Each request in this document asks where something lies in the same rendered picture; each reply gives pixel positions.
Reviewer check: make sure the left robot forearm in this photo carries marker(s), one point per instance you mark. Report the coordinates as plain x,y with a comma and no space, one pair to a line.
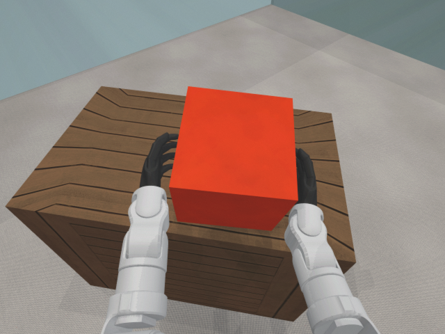
139,299

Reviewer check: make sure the robot right hand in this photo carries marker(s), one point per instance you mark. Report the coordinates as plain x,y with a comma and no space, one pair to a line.
306,179

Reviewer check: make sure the pedestal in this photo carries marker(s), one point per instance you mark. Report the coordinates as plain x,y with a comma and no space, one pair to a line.
78,197

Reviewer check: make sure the carton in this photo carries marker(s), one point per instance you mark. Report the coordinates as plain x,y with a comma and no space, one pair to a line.
235,161

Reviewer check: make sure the right robot forearm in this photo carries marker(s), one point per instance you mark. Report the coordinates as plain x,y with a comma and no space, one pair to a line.
332,309

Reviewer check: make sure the robot left hand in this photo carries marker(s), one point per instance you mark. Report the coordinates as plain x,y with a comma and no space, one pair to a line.
153,168

